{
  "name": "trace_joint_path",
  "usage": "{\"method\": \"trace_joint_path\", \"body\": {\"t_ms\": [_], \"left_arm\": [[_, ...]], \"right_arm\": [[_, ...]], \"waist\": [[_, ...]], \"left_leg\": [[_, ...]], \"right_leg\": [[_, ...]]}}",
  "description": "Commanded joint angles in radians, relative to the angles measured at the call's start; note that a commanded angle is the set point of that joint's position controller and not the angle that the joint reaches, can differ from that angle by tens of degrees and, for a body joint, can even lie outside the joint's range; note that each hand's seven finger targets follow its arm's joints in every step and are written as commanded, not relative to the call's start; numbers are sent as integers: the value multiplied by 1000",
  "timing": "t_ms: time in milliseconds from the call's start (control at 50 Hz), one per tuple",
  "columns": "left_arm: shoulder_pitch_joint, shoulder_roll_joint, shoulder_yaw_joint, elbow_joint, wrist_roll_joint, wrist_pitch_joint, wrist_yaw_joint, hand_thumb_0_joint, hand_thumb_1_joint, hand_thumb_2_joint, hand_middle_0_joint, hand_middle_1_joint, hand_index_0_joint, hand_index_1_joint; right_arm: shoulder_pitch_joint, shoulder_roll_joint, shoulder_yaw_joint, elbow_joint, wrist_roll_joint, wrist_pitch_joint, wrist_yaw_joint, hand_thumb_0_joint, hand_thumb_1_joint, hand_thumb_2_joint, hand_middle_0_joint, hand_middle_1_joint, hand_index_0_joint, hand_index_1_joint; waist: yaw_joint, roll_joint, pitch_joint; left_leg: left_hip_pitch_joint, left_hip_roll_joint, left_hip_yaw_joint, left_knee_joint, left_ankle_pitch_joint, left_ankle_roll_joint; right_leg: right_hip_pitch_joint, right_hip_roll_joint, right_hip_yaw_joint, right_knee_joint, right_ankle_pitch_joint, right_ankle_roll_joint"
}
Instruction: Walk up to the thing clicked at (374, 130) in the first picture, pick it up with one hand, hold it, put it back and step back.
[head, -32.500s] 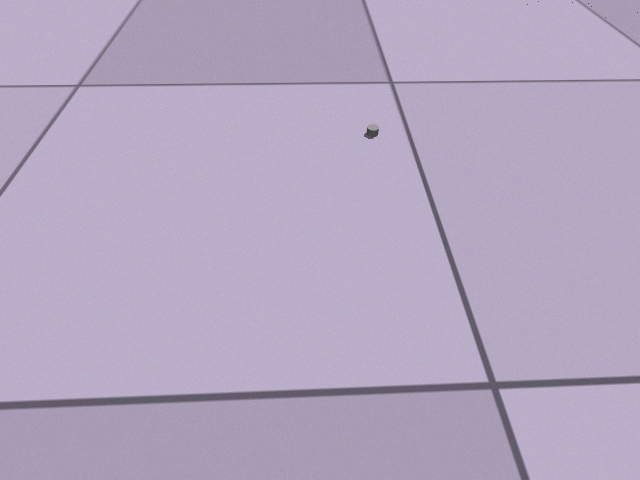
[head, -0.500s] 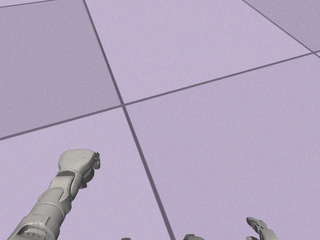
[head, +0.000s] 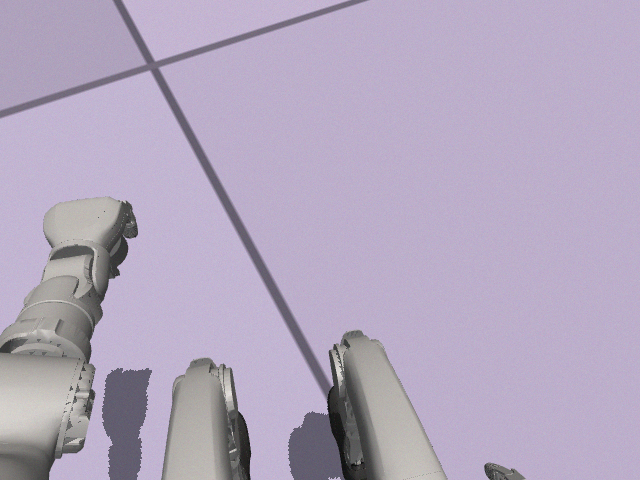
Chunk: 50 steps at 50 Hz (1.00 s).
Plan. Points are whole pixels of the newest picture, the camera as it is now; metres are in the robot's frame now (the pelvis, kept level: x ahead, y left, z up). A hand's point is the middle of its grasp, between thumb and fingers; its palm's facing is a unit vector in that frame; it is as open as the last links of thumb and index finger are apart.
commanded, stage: crouch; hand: left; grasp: from above
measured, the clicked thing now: (100, 245) +0.47 +0.24 -0.15
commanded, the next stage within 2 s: lower in 1.24 s
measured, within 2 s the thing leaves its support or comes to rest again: neither
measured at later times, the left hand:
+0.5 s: hand (132, 265) +0.48 +0.24 -0.29, palm faces -0.45 -0.02 -0.89, open 7.5 cm
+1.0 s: hand (143, 265) +0.50 +0.24 -0.35, palm faces -0.45 -0.03 -0.89, open 7.4 cm
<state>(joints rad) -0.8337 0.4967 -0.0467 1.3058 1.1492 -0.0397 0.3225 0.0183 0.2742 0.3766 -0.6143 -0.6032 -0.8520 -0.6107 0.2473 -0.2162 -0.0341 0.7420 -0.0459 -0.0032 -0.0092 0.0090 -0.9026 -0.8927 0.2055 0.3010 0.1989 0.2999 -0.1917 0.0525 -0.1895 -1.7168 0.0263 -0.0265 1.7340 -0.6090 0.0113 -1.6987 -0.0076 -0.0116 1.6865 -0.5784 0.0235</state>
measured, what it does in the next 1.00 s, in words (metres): lowers itself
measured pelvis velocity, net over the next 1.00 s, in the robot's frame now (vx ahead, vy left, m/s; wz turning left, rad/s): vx -0.01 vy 0.00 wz -0.08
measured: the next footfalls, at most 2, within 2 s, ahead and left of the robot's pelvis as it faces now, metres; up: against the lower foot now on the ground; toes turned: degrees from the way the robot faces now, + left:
none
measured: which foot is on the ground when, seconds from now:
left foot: down 0.00-1.00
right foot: down 0.00-1.00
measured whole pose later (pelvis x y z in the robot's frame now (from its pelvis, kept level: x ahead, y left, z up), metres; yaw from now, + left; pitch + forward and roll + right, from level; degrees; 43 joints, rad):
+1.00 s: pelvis -0.01 +0.00 -0.19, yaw -4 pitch +36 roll -8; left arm -1.09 0.79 0.09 1.52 1.27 -0.17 0.37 0.00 0.28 0.30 -0.68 -0.55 -0.92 -0.53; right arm 0.19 -0.26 0.09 0.72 -0.14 -0.04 0.12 0.00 -0.91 -0.90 0.21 0.30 0.20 0.30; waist -0.31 -0.01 -0.03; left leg -2.29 0.01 -0.12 2.36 -0.70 0.00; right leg -2.24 0.00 -0.08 2.26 -0.65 0.02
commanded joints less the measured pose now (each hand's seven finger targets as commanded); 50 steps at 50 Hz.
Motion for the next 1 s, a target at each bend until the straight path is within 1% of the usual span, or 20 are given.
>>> {"method": "trace_joint_path", "body": {"t_ms": [0,20,60,160,220,260,280,300,340,400,420,520,560,640,660,780,900,920,940,980], "left_arm": [[-410,265,46,-130,3,-26,20,0,557,420,-845,-659,-924,-579],[-419,293,57,-131,13,-36,21,0,580,407,-857,-661,-941,-576],[-424,285,59,-132,24,-55,25,0,599,440,-880,-656,-958,-577],[-430,336,94,-150,49,-77,54,0,624,447,-904,-666,-982,-588],[-484,331,95,-166,62,-75,63,0,631,461,-909,-676,-987,-598],[-483,335,97,-146,71,-75,69,0,658,470,-934,-670,-1009,-594],[-498,358,109,-165,70,-76,72,0,654,461,-932,-661,-1007,-586],[-470,335,104,-113,76,-71,72,0,663,514,-947,-674,-1014,-606],[-511,356,111,-147,74,-72,74,0,666,517,-950,-675,-1017,-608],[-547,365,112,-125,67,-72,78,0,701,537,-974,-685,-1040,-618],[-509,359,106,-71,70,-70,77,0,727,523,-990,-681,-1059,-611],[-536,371,103,-33,68,-75,66,0,705,507,-973,-671,-1042,-600],[-552,408,119,-38,75,-80,64,0,727,512,-988,-667,-1056,-598],[-543,422,116,25,83,-93,59,0,751,527,-1012,-675,-1077,-608],[-573,459,132,1,80,-99,62,0,749,517,-1002,-681,-1072,-610],[-609,517,149,10,103,-118,76,0,710,468,-972,-642,-1042,-570],[-627,549,156,45,113,-125,85,0,709,485,-970,-658,-1039,-586],[-621,556,153,53,109,-125,87,0,690,476,-964,-643,-1030,-575],[-637,567,161,52,108,-125,90,0,699,482,-959,-654,-1027,-583],[-624,543,142,86,109,-126,84,0,696,471,-956,-658,-1027,-584]], "right_arm": [[114,-215,-64,-66,-4,-42,-6,0,-895,-895,200,299,200,299],[117,-219,-63,-65,-8,-45,-2,0,-896,-896,200,299,200,299],[126,-224,-54,-59,-10,-48,8,0,-896,-896,200,299,200,299],[144,-226,-45,-47,-29,-53,37,0,-901,-899,200,299,200,299],[159,-241,-48,-34,-40,-57,52,0,-905,-900,199,299,200,299],[165,-243,-48,-33,-45,-56,63,0,-907,-901,199,299,200,299],[161,-243,-49,-30,-45,-54,66,0,-907,-901,199,299,200,299],[166,-251,-50,-28,-51,-55,71,0,-907,-902,199,299,200,299],[165,-255,-52,-31,-53,-52,76,0,-907,-902,200,299,200,299],[155,-253,-47,-29,-59,-52,84,0,-907,-902,200,299,200,299],[158,-250,-44,-31,-61,-52,87,0,-907,-901,200,299,200,299],[146,-258,-35,-25,-65,-50,97,0,-906,-900,200,299,200,299],[147,-269,-32,-32,-67,-49,98,0,-905,-900,200,299,200,299],[156,-268,-12,-34,-75,-42,108,0,-907,-901,200,299,200,299],[157,-271,-7,-36,-75,-42,109,0,-906,-900,200,299,200,299],[157,-291,14,-36,-81,-38,113,0,-903,-899,200,300,200,300],[169,-300,38,-36,-93,-41,119,0,-905,-899,200,300,200,300],[163,-299,43,-33,-93,-39,118,0,-906,-900,200,300,200,300],[162,-305,44,-32,-91,-41,116,0,-902,-898,200,300,200,300],[163,-305,54,-30,-97,-43,119,0,-905,-899,200,300,200,300]], "waist": [[-16,88,-560],[-16,93,-584],[-24,127,-603],[-11,181,-692],[-29,244,-737],[-43,255,-708],[-29,252,-720],[-45,259,-680],[-40,263,-723],[-58,256,-682],[-67,231,-652],[-72,231,-605],[-67,248,-638],[-91,202,-591],[-90,196,-604],[-94,272,-604],[-121,275,-583],[-106,261,-575],[-114,270,-565],[-131,269,-531]], "left_leg": [[275,-38,-25,-144,8,7],[263,-38,-25,-119,15,6],[249,-38,-30,-81,55,2],[238,-42,1,31,168,7],[301,-33,-17,84,269,1],[274,-31,-16,106,272,0],[266,-32,-16,110,256,0],[266,-28,-25,114,256,-6],[256,-28,-15,145,251,1],[186,-29,-7,181,212,6],[155,-30,-7,189,198,8],[93,-30,-12,223,168,6],[100,-29,-17,241,178,4],[2,-32,-2,292,162,15],[-11,-31,-2,303,157,18],[-14,-31,-10,329,122,8],[-55,-30,-15,371,122,11],[-68,-27,-11,381,114,15],[-85,-30,-10,383,100,16],[-98,-29,-17,388,84,14]], "right_leg": [[183,26,-42,-122,13,-68],[172,27,-47,-98,18,-68],[121,23,-55,-51,52,-68],[110,27,-59,25,149,-66],[28,24,-73,91,208,-68],[15,21,-76,111,216,-66],[10,25,-79,121,204,-68],[-26,17,-83,134,196,-67],[-18,25,-84,149,201,-67],[-35,27,-82,171,187,-63],[-30,30,-84,178,180,-62],[-87,31,-90,226,156,-65],[-99,32,-96,252,162,-66],[-61,38,-94,265,172,-56],[-56,39,-95,268,170,-54],[-120,42,-115,318,128,-61],[-125,45,-127,349,137,-56],[-123,49,-125,346,135,-56],[-142,46,-126,351,122,-56],[-157,49,-135,361,109,-57]]}}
